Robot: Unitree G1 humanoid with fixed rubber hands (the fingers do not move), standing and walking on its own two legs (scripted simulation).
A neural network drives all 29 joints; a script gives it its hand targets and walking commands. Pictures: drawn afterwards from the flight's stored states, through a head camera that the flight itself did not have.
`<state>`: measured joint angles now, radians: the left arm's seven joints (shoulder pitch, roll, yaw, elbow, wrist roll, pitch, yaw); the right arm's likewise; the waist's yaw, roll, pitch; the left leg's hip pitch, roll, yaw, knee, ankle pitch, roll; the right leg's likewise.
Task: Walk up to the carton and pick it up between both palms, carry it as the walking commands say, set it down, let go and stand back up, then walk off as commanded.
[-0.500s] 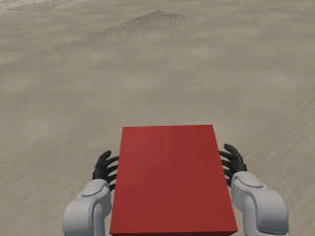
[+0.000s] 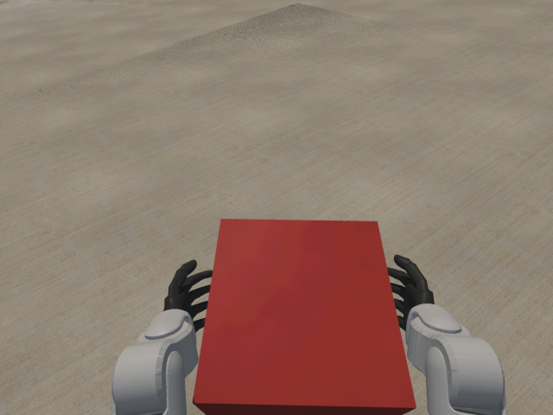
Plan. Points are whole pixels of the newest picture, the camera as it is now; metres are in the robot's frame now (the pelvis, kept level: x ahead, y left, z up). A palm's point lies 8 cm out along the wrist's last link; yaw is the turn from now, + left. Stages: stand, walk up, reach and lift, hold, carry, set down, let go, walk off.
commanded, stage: carry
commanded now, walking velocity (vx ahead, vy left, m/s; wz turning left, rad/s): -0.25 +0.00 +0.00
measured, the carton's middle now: (296, 330) +0.25 +0.01 +0.03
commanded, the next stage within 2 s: none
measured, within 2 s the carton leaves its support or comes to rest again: neither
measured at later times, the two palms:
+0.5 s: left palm out of the picture +0.00 +0.18 +0.09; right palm out of the picture +0.03 -0.12 +0.09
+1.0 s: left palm out of the picture -0.19 +0.16 +0.08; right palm out of the picture -0.19 -0.14 +0.09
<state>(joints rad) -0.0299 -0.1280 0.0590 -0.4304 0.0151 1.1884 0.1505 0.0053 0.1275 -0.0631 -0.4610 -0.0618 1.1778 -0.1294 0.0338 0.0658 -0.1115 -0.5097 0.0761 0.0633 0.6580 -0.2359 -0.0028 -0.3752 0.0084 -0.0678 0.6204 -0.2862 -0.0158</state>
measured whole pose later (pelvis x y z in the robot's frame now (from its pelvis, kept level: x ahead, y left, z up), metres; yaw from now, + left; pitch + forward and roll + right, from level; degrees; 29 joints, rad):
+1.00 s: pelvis -0.43 +0.00 +0.00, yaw +2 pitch +3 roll +2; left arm 0.00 -0.13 0.06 -0.49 0.04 1.17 0.14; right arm -0.02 0.13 -0.05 -0.47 -0.04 1.18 -0.14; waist -0.03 -0.07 -0.07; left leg -0.29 -0.03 0.09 0.55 -0.31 0.02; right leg -0.55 -0.07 -0.04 0.54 -0.14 0.00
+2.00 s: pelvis -0.85 -0.02 +0.00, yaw +1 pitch +3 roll -1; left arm -0.03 -0.13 0.05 -0.48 0.01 1.16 0.15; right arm 0.00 0.13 -0.06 -0.50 -0.05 1.16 -0.13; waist 0.04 0.07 -0.05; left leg -0.53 0.07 0.03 0.59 -0.14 -0.01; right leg -0.33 0.01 -0.08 0.60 -0.32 -0.01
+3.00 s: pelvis -1.11 -0.03 +0.01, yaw +1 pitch +1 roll +0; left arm -0.02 -0.13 0.05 -0.42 0.04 1.19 0.14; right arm -0.02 0.13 -0.07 -0.44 -0.06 1.21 -0.13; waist 0.00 0.01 -0.09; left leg -0.43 0.04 0.06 0.56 -0.19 0.02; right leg -0.45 -0.03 -0.07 0.53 -0.18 -0.02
